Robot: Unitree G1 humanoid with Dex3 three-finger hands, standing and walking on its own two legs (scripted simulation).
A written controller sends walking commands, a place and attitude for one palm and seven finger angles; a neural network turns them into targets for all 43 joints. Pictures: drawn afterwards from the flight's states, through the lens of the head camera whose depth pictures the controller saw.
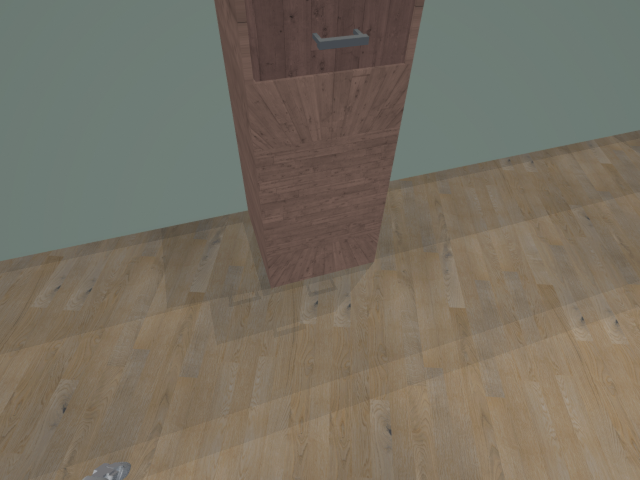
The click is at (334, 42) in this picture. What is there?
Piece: drawer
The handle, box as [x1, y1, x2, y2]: [312, 29, 368, 49]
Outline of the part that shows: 368,43 368,36 357,29 353,29 353,35 330,38 321,38 316,33 312,33 312,37 317,43 317,47 319,49 360,45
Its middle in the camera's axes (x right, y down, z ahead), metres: +0.04 -0.45 +0.87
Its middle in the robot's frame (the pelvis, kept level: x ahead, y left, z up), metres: +0.97 +0.01 +0.15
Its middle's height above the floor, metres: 0.92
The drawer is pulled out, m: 0.00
